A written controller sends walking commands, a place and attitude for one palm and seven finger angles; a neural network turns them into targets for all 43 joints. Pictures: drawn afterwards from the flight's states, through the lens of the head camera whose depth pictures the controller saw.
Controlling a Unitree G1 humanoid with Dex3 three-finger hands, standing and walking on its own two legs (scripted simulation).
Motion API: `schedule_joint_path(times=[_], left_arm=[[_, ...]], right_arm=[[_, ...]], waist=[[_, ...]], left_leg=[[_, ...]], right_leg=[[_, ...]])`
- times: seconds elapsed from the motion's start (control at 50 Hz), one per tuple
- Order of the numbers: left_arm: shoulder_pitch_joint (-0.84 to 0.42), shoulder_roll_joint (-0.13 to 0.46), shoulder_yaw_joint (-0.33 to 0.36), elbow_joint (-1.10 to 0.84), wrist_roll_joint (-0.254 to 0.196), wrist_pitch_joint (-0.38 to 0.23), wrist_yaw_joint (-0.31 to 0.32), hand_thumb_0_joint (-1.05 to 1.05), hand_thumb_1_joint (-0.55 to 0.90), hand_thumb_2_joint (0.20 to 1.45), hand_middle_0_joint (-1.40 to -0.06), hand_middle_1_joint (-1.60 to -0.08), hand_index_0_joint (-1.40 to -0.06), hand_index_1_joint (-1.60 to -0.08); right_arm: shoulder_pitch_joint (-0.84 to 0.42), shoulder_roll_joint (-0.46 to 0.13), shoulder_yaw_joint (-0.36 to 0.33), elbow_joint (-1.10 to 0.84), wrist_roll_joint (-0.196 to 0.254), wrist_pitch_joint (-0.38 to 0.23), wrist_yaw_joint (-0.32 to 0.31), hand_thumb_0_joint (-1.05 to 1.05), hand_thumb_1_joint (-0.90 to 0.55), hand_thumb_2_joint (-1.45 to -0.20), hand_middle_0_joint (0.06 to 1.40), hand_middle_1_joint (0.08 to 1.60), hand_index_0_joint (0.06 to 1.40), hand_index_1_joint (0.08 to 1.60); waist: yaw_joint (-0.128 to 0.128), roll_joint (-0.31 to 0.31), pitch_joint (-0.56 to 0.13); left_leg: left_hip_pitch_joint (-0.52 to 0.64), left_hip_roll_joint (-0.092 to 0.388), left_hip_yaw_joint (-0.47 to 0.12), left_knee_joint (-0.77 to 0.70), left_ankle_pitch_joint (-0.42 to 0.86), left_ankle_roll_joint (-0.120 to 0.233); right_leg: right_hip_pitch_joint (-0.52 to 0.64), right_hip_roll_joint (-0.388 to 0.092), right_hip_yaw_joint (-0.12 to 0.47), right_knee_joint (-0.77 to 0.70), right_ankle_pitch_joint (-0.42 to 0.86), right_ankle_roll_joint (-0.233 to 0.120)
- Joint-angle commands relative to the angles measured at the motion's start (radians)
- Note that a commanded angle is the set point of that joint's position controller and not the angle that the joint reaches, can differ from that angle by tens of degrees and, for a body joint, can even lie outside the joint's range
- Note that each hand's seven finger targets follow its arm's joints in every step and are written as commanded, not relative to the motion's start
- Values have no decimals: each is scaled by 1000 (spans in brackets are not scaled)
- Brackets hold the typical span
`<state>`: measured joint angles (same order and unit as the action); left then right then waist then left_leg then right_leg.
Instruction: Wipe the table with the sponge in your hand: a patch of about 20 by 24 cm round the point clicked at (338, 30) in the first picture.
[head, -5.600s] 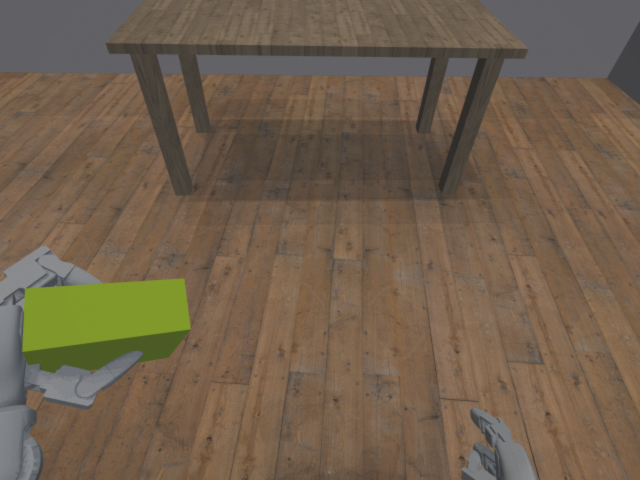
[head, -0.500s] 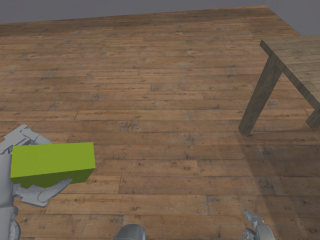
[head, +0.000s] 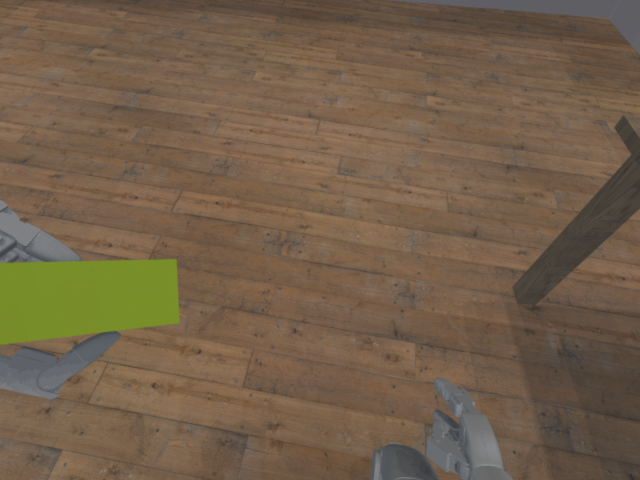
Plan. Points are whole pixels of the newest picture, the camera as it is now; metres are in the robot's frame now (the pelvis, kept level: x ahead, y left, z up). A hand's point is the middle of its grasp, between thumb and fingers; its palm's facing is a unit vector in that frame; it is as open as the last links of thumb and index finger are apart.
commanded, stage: walk to a spot facing it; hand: left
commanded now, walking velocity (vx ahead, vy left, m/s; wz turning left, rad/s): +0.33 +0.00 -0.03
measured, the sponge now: (107, 300) +0.23 +0.20 +0.18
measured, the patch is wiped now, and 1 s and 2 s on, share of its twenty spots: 0.00 0.00 0.00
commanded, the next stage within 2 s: turn to face it in 0.36 s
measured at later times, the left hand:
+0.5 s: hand (172, 215) +0.32 +0.17 +0.18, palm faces +0.38 -0.76 -0.53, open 9.5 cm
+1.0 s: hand (207, 158) +0.39 +0.15 +0.19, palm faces +0.29 -0.85 -0.43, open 9.5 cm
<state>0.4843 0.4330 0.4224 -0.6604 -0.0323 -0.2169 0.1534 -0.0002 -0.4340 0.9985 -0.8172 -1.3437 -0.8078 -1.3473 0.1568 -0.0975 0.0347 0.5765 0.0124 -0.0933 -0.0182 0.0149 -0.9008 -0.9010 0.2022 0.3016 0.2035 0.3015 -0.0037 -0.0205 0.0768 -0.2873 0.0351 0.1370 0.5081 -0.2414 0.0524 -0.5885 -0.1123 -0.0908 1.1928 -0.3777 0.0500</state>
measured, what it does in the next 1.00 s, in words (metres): walks ahead: right foot, then left foot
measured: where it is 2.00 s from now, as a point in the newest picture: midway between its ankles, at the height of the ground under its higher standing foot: outside the picture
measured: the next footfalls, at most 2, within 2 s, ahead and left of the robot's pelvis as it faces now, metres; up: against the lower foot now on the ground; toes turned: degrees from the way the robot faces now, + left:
right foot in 0.26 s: +0.17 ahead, -0.14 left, +0.00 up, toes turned -9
left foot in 0.70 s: +0.24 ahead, +0.08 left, +0.00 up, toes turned +13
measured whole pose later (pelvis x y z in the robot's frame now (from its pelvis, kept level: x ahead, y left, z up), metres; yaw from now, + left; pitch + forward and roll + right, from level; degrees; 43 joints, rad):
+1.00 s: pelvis +0.14 -0.06 +0.00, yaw -7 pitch +0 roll -3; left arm 0.42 0.39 0.38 -0.62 -0.03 -0.20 0.14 0.00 -0.43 1.00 -0.82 -1.34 -0.81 -1.35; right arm 0.13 -0.12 0.05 0.49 0.00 -0.07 0.02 0.01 -0.90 -0.90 0.21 0.30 0.21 0.30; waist 0.04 0.03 0.11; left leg -0.30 0.22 0.28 0.51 -0.18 -0.01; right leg -0.44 -0.07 -0.11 0.90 -0.41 0.07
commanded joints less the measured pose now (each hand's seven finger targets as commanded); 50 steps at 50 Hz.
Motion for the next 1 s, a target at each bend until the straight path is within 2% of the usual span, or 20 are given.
schedule_joint_path(times=[0.0,0.06,0.14,0.2,0.22,0.24,0.26,0.28,0.3,0.34,0.38,0.42,0.56,0.64,0.68,0.72,0.74,0.84,0.92,0.98], left_arm=[[3,63,58,-129,-12,-66,0,0,100,1300,-1200,-1600,-1200,-1600],[-55,46,26,-17,-5,-47,-7,0,100,1300,-1200,-1600,-1200,-1600],[-167,48,-21,11,12,-34,-7,0,100,1300,-1200,-1600,-1200,-1600],[-235,84,-16,-45,17,-26,6,0,100,1300,-1200,-1600,-1200,-1600],[-235,86,-20,-62,24,-22,9,0,100,1300,-1200,-1600,-1200,-1600],[-237,135,4,-91,36,-20,16,0,100,1300,-1200,-1600,-1200,-1600],[-226,174,48,-115,22,-21,21,0,100,1300,-1200,-1600,-1200,-1600],[-203,171,73,-107,20,-26,26,0,100,1300,-1200,-1600,-1200,-1600],[-138,177,89,-102,1,-33,23,0,100,1300,-1200,-1600,-1200,-1600],[8,187,140,-114,-6,-45,24,0,100,1300,-1200,-1600,-1200,-1600],[60,179,167,-108,-14,-54,22,0,100,1300,-1200,-1600,-1200,-1600],[48,157,159,-96,-20,-58,22,0,100,1300,-1200,-1600,-1200,-1600],[67,115,104,-58,-21,-42,38,0,100,1300,-1200,-1600,-1200,-1600],[-117,114,46,-127,-4,-32,42,0,100,1300,-1200,-1600,-1200,-1600],[-216,128,26,-146,3,-36,41,0,100,1300,-1200,-1600,-1200,-1600],[-229,122,29,-124,7,-46,36,0,100,1300,-1200,-1600,-1200,-1600],[-217,151,43,-110,19,-58,35,0,100,1300,-1200,-1600,-1200,-1600],[-132,99,41,-189,5,-53,12,0,100,1300,-1200,-1600,-1200,-1600],[-64,75,50,-150,-8,-41,-4,0,100,1300,-1200,-1600,-1200,-1600],[-48,67,47,-105,-14,-32,-10,0,100,1300,-1200,-1600,-1200,-1600]], right_arm=[[-11,-199,-84,-102,0,-66,-20,0,-900,-900,200,300,200,300],[1,-208,-87,-91,-3,-61,-41,0,-900,-900,200,300,200,300],[-18,-208,-76,-90,-10,-60,-57,0,-900,-900,200,300,200,300],[-58,-195,-60,-101,-4,-54,-60,0,-900,-900,200,300,200,300],[-54,-184,-59,-100,1,-50,-54,0,-900,-900,200,300,200,300],[-50,-164,-59,-109,3,-41,-50,0,-900,-900,200,300,200,300],[-83,-177,-57,-132,-1,-48,-53,0,-900,-900,200,300,200,300],[-77,-185,-57,-117,-12,-42,-48,0,-900,-900,200,300,200,300],[-58,-201,-81,-107,-4,-37,-40,0,-900,-900,200,300,200,300],[-91,-194,-76,-112,-7,-8,-34,0,-900,-900,200,300,200,300],[-95,-175,-74,-118,-4,20,-35,0,-900,-900,200,300,200,300],[-80,-182,-81,-134,-7,34,-35,0,-900,-900,200,300,200,300],[-41,-188,-75,-149,-12,14,-47,0,-900,-900,200,300,200,300],[-29,-206,-80,-153,-11,8,-63,0,-900,-900,200,300,200,300],[-32,-232,-90,-157,-4,14,-75,0,-900,-900,200,300,200,300],[-14,-237,-92,-164,-10,8,-61,0,-900,-900,200,300,200,300],[-28,-219,-74,-158,-32,3,-55,0,-900,-900,200,300,200,300],[-36,-227,-90,-163,-14,-4,6,0,-900,-900,200,300,200,300],[-36,-224,-87,-186,-8,-10,29,0,-900,-900,200,300,200,300],[-8,-227,-94,-190,0,-18,25,0,-900,-900,200,300,200,300]], waist=[[2,200,-179],[1,162,-155],[6,196,-129],[27,184,-173],[28,83,-213],[21,-145,-257],[32,-240,-247],[23,-105,-229],[21,-99,-200],[23,-9,-131],[9,-7,-151],[-4,-45,-141],[27,-145,-204],[5,-136,-243],[-2,-12,-229],[19,233,-240],[22,303,-237],[22,272,-194],[11,303,-159],[1,309,-171]], left_leg=[[137,243,-169,-258,209,96],[161,259,-141,-259,209,99],[190,252,-132,-213,237,88],[137,198,-97,23,230,54],[64,148,-64,207,187,31],[-151,47,-7,486,-15,-11],[-350,-48,-68,692,-343,-47],[-346,-7,-170,763,-293,-51],[-342,14,-180,813,-230,-62],[-392,41,-172,873,-134,-88],[-401,53,-151,838,-104,-107],[-384,69,-117,737,-62,-116],[-186,14,42,221,-37,-88],[82,9,56,-13,139,-85],[236,125,-43,-58,305,-55],[349,416,-318,-110,711,90],[301,463,-362,-152,709,117],[194,382,-76,-158,433,56],[117,375,13,-193,318,13],[171,383,61,-162,370,-3]], right_leg=[[31,-2,-31,-200,99,9],[57,19,-56,-311,69,9],[130,57,-84,-489,48,0],[386,94,-118,-751,149,-15],[512,28,-38,-798,203,-45],[673,-193,251,-825,356,-128],[717,-355,497,-860,515,-228],[664,-380,450,-881,430,-212],[599,-362,440,-912,315,-190],[522,-314,275,-890,397,-189],[533,-272,107,-869,497,-174],[506,-252,17,-863,591,-163],[566,-169,39,-780,820,-174],[475,-122,67,-684,699,-128],[328,-82,82,-580,512,-80],[103,48,48,-317,-186,-24],[91,60,77,-128,-260,-24],[76,31,41,-110,-62,3],[148,53,-37,-280,-21,23],[162,78,-75,-395,-18,26]])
